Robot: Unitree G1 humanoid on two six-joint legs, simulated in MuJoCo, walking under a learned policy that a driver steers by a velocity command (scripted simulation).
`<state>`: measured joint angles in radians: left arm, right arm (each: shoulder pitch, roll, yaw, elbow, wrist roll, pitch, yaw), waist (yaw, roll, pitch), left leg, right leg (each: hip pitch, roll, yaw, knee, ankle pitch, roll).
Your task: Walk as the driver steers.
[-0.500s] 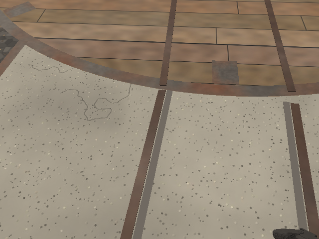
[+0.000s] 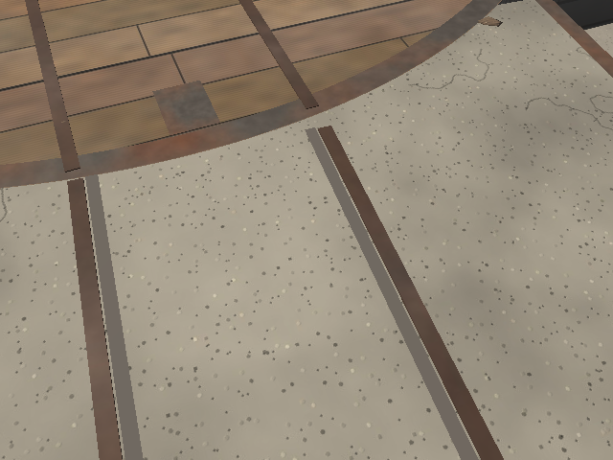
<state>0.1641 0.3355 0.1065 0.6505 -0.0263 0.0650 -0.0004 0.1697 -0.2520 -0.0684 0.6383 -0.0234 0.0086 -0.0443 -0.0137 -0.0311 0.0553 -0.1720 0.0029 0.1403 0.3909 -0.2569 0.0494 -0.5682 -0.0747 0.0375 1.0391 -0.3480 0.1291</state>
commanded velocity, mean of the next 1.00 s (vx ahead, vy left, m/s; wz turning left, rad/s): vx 0.51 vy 0.00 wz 0.40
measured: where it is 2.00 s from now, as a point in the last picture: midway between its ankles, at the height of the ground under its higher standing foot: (144, 194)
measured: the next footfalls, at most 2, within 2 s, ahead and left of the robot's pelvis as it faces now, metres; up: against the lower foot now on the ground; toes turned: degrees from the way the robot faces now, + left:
right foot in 0.18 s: +0.05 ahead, -0.17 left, +0.00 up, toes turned -5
left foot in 0.76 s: +0.26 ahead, +0.19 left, +0.00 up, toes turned +30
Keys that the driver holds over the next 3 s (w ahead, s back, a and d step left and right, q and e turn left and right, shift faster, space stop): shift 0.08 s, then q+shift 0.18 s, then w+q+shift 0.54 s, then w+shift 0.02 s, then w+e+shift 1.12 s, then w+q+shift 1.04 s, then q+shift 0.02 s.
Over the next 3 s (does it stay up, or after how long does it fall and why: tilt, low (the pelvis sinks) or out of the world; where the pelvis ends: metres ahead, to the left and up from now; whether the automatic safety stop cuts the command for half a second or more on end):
stays up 2.08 0.26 -0.03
